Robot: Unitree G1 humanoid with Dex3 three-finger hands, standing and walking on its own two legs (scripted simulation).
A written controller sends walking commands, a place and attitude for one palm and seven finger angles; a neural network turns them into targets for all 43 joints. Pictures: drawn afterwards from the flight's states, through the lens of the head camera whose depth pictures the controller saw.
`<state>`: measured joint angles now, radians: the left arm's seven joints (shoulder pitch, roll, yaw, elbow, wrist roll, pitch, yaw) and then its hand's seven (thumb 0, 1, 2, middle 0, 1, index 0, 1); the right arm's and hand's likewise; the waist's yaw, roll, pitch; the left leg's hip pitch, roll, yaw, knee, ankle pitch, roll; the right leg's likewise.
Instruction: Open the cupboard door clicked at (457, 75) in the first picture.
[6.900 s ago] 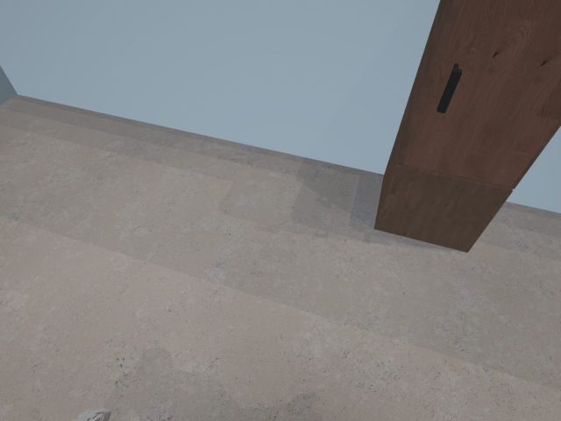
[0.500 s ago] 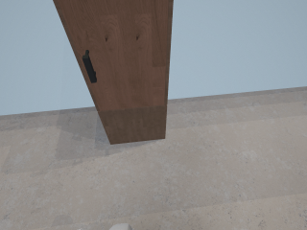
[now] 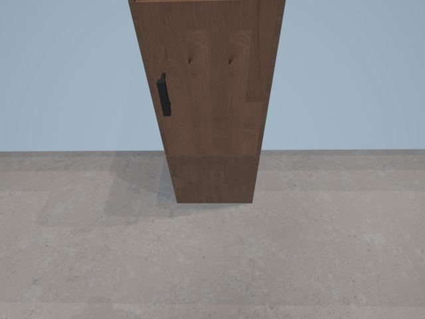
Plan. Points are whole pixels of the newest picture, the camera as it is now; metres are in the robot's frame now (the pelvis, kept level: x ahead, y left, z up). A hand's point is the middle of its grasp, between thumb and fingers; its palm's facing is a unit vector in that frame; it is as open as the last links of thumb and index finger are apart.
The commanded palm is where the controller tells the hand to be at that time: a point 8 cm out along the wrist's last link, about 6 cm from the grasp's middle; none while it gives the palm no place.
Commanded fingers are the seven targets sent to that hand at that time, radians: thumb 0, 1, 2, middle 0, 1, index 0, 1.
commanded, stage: take the last steps up to it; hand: left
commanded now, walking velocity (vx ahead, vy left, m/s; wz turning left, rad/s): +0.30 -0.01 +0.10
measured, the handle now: (165, 94) +0.77 +0.21 -0.01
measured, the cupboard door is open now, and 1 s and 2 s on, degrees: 0 0 0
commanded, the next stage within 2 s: come to a stop and stand still in 0.74 s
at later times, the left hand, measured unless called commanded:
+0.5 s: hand out of the picture -0.04 +0.18 -0.18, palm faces +0.19 -0.98 -0.11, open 7.4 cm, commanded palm none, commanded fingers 0.00 0.90 0.90 -0.20 -0.30 -0.20 -0.30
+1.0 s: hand (144, 241) +0.33 +0.21 -0.16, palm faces +0.03 -0.98 -0.22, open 7.4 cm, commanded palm none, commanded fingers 0.00 0.90 0.90 -0.20 -0.30 -0.20 -0.30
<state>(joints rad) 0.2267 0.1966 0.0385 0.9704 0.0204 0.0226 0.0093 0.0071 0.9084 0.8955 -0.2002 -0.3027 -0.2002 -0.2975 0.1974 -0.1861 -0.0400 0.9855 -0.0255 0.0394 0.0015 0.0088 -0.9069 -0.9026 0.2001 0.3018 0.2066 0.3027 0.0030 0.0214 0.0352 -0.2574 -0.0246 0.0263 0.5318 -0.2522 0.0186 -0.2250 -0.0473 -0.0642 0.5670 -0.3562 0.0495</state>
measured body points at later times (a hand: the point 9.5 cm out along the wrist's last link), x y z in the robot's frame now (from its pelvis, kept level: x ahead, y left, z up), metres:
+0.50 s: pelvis +0.09 +0.05 -0.01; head +0.11 +0.07 +0.44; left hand -0.04 +0.23 -0.17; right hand +0.18 -0.18 -0.15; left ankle +0.14 +0.16 -0.73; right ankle +0.00 -0.10 -0.71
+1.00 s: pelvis +0.23 +0.03 +0.00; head +0.26 +0.01 +0.45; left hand +0.32 +0.26 -0.14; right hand +0.19 -0.17 -0.17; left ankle +0.15 +0.15 -0.71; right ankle +0.27 -0.06 -0.73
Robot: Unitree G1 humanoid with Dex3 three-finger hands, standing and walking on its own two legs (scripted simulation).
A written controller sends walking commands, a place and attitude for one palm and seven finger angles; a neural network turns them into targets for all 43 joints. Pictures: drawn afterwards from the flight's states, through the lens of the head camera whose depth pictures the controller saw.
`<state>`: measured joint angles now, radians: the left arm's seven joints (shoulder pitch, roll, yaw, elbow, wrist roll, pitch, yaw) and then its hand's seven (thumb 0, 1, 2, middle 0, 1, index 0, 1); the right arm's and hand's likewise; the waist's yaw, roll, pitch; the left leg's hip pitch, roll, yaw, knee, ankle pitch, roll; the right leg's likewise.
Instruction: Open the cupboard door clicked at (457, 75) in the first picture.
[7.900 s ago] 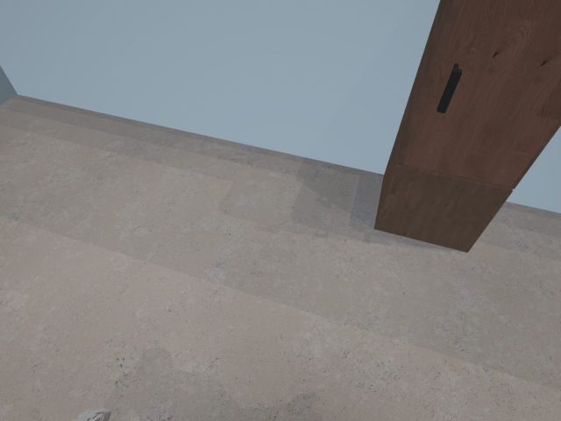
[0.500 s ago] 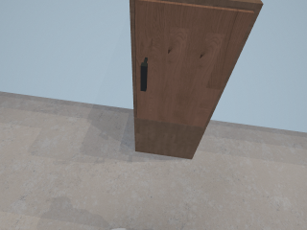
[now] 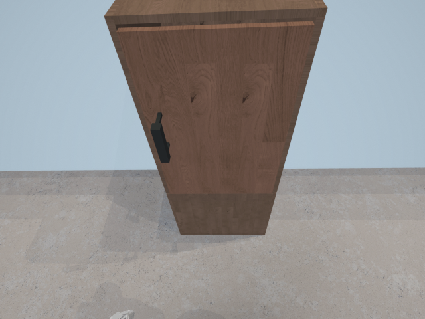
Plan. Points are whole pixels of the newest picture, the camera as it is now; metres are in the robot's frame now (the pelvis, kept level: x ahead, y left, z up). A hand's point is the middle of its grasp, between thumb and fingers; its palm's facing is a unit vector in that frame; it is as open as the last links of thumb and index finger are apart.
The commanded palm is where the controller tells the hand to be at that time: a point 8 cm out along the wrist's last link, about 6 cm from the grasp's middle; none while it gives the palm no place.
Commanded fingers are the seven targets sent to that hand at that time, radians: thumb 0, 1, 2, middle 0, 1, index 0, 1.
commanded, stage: come to a stop and stand still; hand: left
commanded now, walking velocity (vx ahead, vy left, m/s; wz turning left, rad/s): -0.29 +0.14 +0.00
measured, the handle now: (162, 138) +0.54 +0.15 -0.01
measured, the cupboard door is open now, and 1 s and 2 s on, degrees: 0 0 0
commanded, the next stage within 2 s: look again from close up in 1.04 s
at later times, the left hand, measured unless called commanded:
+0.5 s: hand out of the picture +0.00 +0.24 -0.17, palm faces +0.06 -0.97 -0.24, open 7.4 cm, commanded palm none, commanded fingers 0.00 0.90 0.90 -0.20 -0.30 -0.20 -0.30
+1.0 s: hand out of the picture -0.04 +0.17 -0.17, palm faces +0.02 -0.99 -0.15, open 7.3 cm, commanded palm none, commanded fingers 0.00 0.90 0.90 -0.20 -0.30 -0.20 -0.30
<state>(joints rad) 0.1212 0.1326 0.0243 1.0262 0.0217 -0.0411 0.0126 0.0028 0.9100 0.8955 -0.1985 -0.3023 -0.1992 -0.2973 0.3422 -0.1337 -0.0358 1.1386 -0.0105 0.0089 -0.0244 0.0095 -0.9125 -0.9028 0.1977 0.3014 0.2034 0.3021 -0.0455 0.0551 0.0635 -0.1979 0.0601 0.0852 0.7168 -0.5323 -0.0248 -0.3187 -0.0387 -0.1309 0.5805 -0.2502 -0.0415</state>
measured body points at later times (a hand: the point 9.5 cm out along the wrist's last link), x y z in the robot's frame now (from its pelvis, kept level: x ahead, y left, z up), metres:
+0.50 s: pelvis -0.02 +0.04 +0.01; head +0.00 +0.04 +0.46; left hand +0.00 +0.29 -0.15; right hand +0.07 -0.19 -0.14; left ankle +0.02 +0.13 -0.73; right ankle -0.06 -0.09 -0.70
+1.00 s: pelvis -0.03 +0.01 +0.01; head -0.03 +0.01 +0.46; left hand -0.04 +0.22 -0.15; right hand -0.08 -0.20 -0.15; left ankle +0.02 +0.13 -0.73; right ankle -0.06 -0.09 -0.73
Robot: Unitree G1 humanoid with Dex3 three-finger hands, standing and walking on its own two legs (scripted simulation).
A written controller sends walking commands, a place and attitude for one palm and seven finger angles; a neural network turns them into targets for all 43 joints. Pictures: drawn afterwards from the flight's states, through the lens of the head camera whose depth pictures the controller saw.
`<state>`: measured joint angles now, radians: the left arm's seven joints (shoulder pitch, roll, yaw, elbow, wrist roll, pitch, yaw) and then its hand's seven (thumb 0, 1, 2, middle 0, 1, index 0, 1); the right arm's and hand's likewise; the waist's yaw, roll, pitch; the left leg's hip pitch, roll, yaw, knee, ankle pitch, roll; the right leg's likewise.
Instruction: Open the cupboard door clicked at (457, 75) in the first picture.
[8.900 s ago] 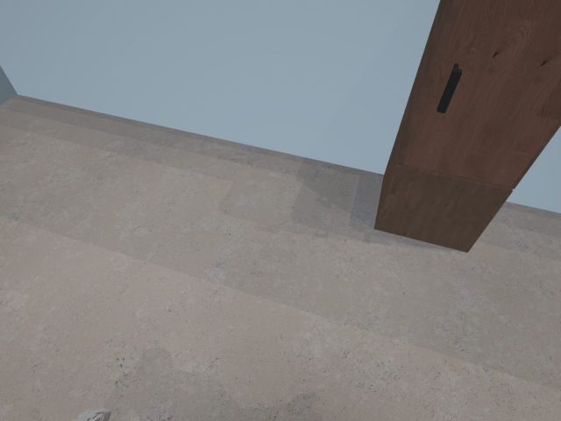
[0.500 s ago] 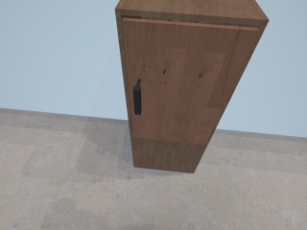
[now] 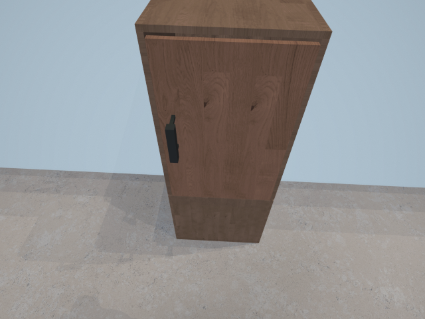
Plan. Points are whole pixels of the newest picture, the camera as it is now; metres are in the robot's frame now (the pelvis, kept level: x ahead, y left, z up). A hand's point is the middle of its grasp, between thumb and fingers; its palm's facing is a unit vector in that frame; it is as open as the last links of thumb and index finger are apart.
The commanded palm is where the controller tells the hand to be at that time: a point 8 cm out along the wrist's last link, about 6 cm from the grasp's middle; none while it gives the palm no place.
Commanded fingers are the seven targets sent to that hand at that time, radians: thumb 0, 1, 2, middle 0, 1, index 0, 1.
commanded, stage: come to a stop and stand still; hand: left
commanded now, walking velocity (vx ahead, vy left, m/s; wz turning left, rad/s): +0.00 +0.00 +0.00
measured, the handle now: (173, 139) +0.57 +0.14 -0.02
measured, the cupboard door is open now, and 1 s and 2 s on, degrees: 0 0 0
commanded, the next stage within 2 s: look again from close up in 0.04 s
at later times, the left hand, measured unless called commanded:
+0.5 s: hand out of the picture +0.04 +0.20 -0.18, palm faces +0.02 -0.98 -0.22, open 7.4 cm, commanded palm none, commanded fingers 0.00 0.90 0.90 -0.20 -0.30 -0.20 -0.30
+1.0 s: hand out of the picture +0.02 +0.21 -0.18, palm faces -0.03 -0.98 -0.21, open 7.4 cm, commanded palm none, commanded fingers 0.00 0.90 0.90 -0.20 -0.30 -0.20 -0.30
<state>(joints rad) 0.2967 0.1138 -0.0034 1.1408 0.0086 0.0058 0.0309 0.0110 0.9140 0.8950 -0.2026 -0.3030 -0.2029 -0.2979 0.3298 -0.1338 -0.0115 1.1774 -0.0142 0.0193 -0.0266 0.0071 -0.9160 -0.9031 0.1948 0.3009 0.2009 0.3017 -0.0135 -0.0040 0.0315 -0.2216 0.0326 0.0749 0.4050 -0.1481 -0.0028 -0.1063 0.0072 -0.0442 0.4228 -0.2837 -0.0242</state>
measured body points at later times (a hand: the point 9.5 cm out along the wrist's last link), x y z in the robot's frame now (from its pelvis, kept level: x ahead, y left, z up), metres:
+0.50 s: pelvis +0.02 +0.03 -0.01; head +0.03 +0.02 +0.44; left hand +0.04 +0.25 -0.16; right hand +0.03 -0.20 -0.17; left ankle +0.05 +0.12 -0.74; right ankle -0.03 -0.10 -0.74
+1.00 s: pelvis +0.01 +0.02 -0.01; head +0.03 +0.02 +0.44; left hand +0.02 +0.26 -0.17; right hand +0.06 -0.22 -0.16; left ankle +0.05 +0.12 -0.74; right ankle -0.03 -0.09 -0.73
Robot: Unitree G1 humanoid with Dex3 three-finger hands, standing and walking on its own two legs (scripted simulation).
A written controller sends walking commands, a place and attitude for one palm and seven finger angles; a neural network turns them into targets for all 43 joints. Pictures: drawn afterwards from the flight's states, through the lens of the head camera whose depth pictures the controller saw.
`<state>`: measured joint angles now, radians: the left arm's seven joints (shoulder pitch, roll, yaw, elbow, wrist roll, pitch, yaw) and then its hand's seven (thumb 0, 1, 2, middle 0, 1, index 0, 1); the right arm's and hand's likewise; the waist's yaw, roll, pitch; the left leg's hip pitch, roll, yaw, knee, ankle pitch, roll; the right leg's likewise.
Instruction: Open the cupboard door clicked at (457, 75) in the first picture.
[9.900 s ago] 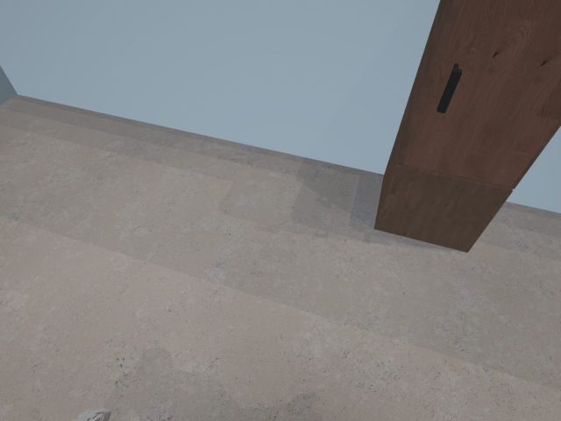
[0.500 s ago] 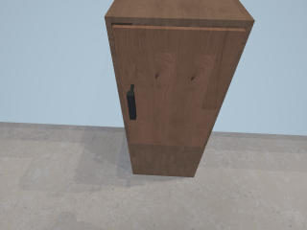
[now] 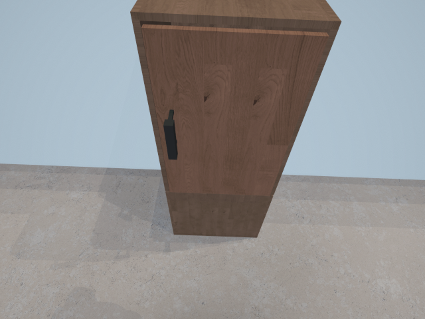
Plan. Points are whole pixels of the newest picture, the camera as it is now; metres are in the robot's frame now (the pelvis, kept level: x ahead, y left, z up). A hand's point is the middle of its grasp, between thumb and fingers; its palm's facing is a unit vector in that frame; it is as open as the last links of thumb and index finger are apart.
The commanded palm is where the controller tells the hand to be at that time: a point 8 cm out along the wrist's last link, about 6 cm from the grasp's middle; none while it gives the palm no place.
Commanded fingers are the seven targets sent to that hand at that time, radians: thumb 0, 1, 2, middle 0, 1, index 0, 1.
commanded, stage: shuffle to correct the standing spot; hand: left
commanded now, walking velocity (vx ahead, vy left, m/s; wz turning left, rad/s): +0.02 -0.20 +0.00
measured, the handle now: (172, 134) +0.56 +0.15 -0.01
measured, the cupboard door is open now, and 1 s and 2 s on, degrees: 0 0 0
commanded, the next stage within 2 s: come to a stop and stand still in 0.08 s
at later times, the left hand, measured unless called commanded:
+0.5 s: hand out of the picture -0.03 +0.08 -0.18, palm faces +0.09 -0.99 -0.11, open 7.4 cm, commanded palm none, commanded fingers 0.00 0.90 0.90 -0.20 -0.30 -0.20 -0.30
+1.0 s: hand out of the picture +0.03 +0.19 -0.15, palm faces +0.06 -0.95 -0.30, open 7.4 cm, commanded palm none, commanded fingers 0.00 0.90 0.90 -0.20 -0.30 -0.20 -0.30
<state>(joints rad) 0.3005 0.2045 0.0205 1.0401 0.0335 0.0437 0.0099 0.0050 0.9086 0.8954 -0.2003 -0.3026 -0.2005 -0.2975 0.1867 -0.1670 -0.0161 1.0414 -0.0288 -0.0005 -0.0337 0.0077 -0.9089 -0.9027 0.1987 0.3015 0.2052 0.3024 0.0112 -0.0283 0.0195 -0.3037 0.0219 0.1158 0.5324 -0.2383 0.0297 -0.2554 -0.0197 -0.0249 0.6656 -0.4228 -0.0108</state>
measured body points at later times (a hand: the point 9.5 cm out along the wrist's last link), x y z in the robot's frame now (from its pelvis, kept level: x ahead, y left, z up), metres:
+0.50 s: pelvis +0.00 -0.06 +0.00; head +0.00 -0.05 +0.45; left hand -0.03 +0.13 -0.16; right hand +0.04 -0.29 -0.15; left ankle -0.01 +0.04 -0.73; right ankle -0.03 -0.12 -0.73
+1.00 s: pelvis -0.03 -0.04 +0.01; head -0.05 -0.04 +0.45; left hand +0.03 +0.23 -0.13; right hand +0.04 -0.29 -0.14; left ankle -0.01 +0.04 -0.73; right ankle -0.03 -0.12 -0.73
